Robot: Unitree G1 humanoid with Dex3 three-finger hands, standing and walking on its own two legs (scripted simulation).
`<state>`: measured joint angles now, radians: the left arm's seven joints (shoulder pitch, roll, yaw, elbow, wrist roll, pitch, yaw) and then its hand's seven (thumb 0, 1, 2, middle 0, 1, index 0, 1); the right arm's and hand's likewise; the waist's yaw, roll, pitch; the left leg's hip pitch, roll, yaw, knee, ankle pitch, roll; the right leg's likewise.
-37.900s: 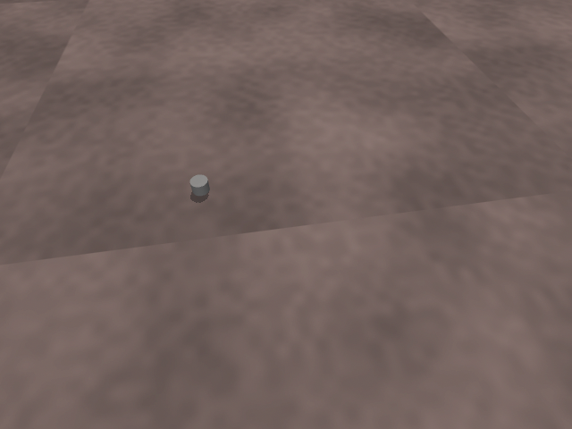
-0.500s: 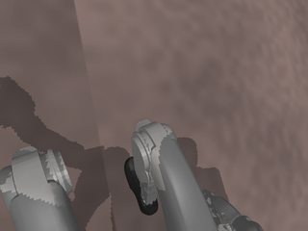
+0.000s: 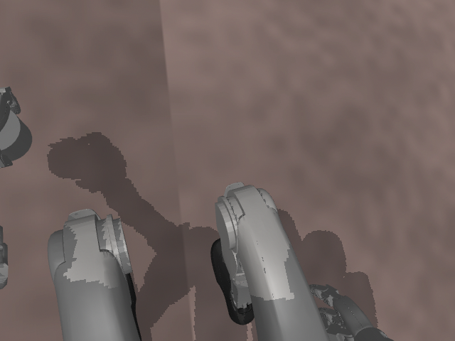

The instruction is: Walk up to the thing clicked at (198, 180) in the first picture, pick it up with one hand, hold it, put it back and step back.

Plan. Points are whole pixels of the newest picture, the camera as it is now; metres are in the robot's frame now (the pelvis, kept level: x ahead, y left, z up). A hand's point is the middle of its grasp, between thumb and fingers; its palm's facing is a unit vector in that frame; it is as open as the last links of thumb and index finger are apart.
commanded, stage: lift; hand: left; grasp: from above
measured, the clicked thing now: out of the picture +0.47 +0.32 -0.18
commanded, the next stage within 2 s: hold in 1.78 s
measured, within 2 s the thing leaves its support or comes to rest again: neither
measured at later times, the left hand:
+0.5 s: hand out of the picture +0.42 +0.32 -0.08, palm faces -0.47 -0.11 -0.88, open 10.8 cm
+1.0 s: hand out of the picture +0.35 +0.31 +0.12, palm faces -0.42 -0.14 -0.90, open 10.8 cm
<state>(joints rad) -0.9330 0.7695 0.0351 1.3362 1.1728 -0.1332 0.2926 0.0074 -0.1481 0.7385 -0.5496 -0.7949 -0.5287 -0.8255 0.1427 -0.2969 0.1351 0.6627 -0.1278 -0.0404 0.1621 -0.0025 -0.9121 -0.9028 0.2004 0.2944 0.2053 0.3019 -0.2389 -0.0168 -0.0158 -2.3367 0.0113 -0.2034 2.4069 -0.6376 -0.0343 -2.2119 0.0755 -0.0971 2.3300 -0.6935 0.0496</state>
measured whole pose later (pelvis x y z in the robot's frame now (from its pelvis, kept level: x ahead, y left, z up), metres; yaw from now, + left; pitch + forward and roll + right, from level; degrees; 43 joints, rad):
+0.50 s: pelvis +0.00 +0.00 +0.05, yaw +3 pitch +34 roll -7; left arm -0.78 0.68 0.00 1.07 1.08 -0.09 0.13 0.01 -0.14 0.73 -0.54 -0.80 -0.53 -0.82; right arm 0.19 -0.27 0.04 0.67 -0.06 0.04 0.09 0.00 -0.91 -0.90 0.20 0.29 0.21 0.30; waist -0.17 0.02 -0.11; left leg -2.21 0.02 -0.14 2.23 -0.62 -0.02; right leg -2.10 0.05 -0.05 2.18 -0.68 0.05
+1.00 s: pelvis +0.00 +0.00 +0.21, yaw +7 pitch +28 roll -5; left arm -0.44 0.54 -0.09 0.70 0.98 0.01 0.07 0.01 -0.12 0.72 -0.50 -0.84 -0.51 -0.83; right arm 0.15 -0.24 -0.01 0.67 0.02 0.06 0.00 0.00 -0.91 -0.90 0.20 0.29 0.21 0.30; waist -0.09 0.05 -0.17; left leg -1.66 0.03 -0.08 1.74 -0.57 -0.01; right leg -1.57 0.03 -0.02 1.70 -0.62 0.04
